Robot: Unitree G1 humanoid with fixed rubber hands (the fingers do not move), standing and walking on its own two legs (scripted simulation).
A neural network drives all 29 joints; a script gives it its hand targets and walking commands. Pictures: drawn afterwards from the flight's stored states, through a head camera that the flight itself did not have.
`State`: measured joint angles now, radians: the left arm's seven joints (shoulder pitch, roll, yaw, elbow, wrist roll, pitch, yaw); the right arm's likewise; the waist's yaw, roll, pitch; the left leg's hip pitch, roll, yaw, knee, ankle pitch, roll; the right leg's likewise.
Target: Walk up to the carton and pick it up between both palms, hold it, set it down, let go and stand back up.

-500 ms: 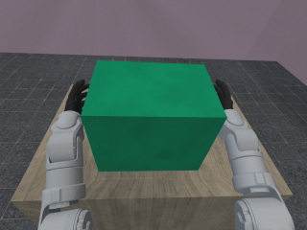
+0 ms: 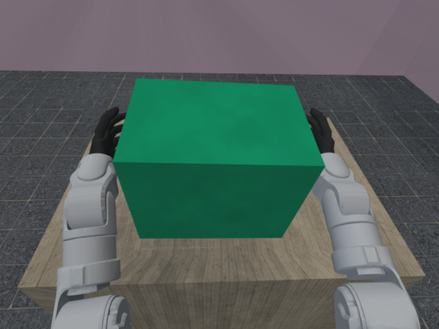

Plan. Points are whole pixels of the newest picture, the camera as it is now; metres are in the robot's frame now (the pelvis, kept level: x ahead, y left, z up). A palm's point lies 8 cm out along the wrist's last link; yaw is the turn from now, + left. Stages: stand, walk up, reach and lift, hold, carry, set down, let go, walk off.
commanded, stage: hold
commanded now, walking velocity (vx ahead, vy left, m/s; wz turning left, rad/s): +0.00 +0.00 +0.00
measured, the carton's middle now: (214, 164) +0.38 +0.00 +0.14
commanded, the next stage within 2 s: set down in 1.14 s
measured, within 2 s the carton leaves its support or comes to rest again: neither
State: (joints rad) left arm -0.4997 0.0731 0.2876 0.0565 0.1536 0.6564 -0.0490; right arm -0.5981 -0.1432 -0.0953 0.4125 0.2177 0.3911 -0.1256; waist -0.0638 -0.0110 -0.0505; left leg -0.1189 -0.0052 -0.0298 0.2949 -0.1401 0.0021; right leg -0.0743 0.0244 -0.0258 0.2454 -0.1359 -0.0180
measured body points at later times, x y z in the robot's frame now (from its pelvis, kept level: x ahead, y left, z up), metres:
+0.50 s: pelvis -0.01 +0.00 +0.00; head -0.04 +0.01 +0.45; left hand +0.36 +0.19 +0.18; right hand +0.37 -0.19 +0.17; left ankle +0.01 +0.12 -0.75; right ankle +0.00 -0.11 -0.75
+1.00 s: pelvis +0.00 +0.00 +0.00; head -0.04 +0.02 +0.45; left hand +0.37 +0.19 +0.18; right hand +0.37 -0.19 +0.17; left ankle +0.01 +0.12 -0.75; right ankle +0.00 -0.10 -0.75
